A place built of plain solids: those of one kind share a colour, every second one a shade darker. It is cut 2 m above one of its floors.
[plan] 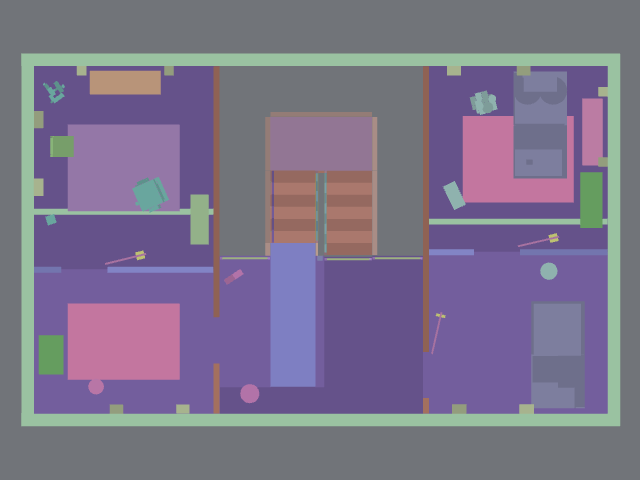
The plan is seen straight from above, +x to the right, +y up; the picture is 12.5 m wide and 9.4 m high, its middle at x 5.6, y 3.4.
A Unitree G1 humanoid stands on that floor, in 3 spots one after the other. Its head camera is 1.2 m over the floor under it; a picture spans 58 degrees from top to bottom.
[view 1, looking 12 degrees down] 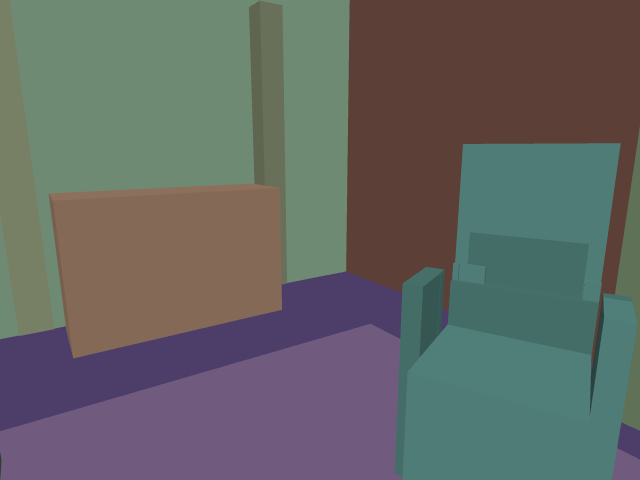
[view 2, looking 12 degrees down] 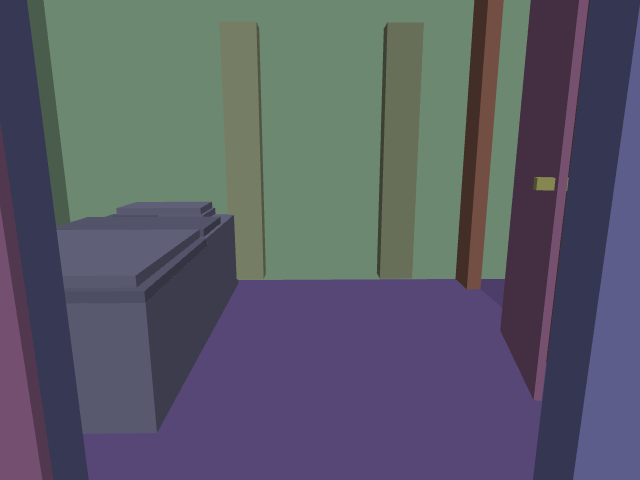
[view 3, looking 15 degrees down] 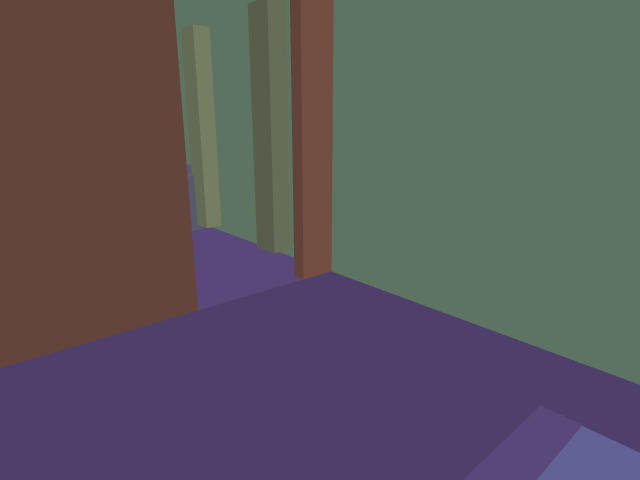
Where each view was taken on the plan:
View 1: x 0.98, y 3.52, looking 56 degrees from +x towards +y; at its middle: wall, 4.06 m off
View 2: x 9.07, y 3.86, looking -91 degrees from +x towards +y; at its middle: wall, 3.95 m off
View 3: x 5.07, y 2.34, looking -41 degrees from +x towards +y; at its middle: upper_partition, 3.49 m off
